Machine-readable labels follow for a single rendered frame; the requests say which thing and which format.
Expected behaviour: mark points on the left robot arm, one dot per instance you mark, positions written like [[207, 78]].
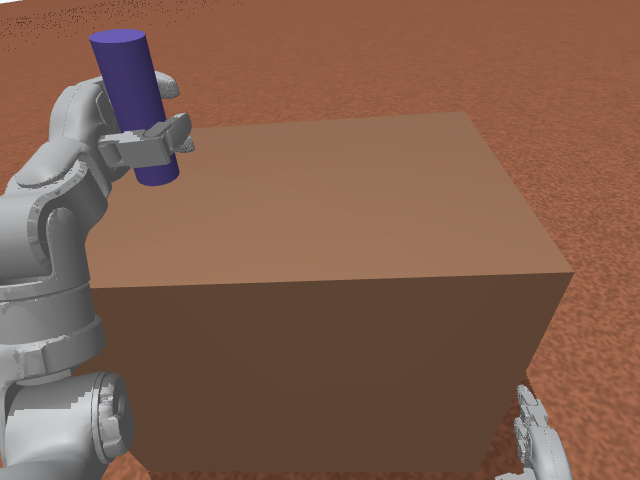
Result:
[[53, 427]]

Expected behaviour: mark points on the can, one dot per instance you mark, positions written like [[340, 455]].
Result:
[[127, 70]]

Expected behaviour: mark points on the right robot hand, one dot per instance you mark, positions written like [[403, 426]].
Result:
[[539, 447]]

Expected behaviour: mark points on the left robot hand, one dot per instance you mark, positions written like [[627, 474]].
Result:
[[84, 113]]

